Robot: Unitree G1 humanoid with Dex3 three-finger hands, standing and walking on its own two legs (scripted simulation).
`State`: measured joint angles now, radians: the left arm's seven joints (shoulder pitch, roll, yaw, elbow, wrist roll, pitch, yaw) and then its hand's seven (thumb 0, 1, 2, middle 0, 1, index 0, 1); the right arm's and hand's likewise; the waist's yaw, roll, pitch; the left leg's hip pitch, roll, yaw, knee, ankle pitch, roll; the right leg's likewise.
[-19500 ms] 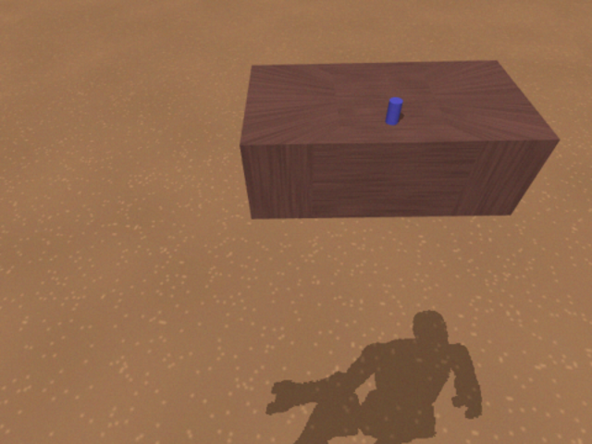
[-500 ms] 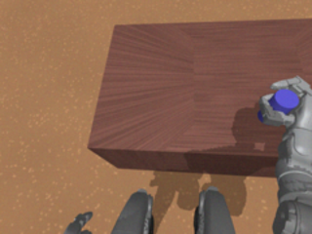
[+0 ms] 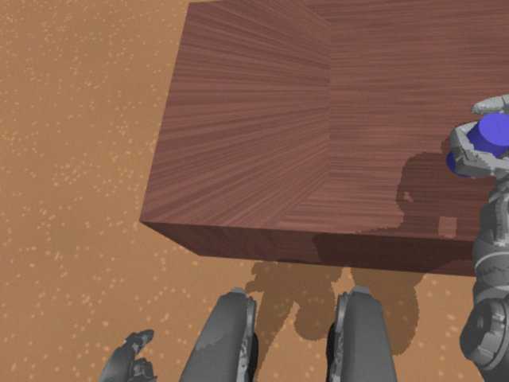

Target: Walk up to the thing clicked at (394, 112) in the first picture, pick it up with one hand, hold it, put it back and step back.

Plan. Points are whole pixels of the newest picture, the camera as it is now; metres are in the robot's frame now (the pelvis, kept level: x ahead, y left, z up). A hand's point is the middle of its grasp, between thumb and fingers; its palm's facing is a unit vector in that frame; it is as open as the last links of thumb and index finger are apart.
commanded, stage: crouch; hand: right
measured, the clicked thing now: (480, 147) +0.46 -0.27 -0.01
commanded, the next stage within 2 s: lower in 0.06 s
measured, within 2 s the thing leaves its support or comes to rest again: rests again in 1.02 s
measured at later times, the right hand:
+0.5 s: hand (459, 152) +0.48 -0.27 -0.05, palm faces +0.30 +0.95 +0.01, open 6.9 cm
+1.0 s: hand (447, 160) +0.48 -0.27 -0.09, palm faces +0.30 +0.95 +0.00, open 6.9 cm
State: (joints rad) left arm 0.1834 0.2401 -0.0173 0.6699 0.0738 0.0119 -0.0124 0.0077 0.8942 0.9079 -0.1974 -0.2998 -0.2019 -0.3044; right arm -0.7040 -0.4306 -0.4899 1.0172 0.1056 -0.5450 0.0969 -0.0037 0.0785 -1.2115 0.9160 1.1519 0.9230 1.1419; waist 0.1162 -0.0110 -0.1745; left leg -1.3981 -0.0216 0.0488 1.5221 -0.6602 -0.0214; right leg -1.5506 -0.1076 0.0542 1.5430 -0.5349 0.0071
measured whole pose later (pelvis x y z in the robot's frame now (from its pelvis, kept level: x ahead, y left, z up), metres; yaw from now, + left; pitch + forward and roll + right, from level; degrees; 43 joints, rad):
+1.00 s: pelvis -0.03 +0.01 -0.10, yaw +3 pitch +35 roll +6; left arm 0.17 0.25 -0.03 0.67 0.08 0.03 -0.02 0.01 0.91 0.90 -0.20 -0.30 -0.21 -0.30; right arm -0.84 -0.54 -0.56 1.05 0.08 -0.49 0.13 0.00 0.08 -1.21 0.91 1.15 0.92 1.14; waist 0.14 0.00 -0.17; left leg -1.77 -0.04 0.06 1.88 -0.73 -0.02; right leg -1.93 -0.12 0.09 1.88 -0.57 0.01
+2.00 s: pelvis -0.03 +0.01 -0.13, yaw +3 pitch +35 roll +6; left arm 0.16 0.26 -0.03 0.66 0.07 0.03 -0.01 0.01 0.92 0.89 -0.20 -0.31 -0.21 -0.30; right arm -0.85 -0.58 -0.56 1.00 0.10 -0.43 0.16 -0.01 0.33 -0.37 0.71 0.55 0.71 0.55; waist 0.12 0.01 -0.15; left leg -1.86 -0.05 0.07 1.97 -0.73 -0.01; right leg -2.01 -0.12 0.12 1.96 -0.58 0.03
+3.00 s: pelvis +0.03 -0.01 +0.11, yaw -2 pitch +19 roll +6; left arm 0.33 0.26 -0.02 0.64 -0.03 0.10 0.04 0.01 0.89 0.90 -0.20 -0.29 -0.20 -0.30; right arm -0.59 -0.67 -0.41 1.10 -0.05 -0.07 -0.10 -0.01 0.50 -0.07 0.06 0.06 0.06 0.06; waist 0.11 -0.01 -0.13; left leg -0.85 -0.03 0.05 1.00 -0.49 -0.03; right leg -1.01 -0.11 0.03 1.10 -0.43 0.00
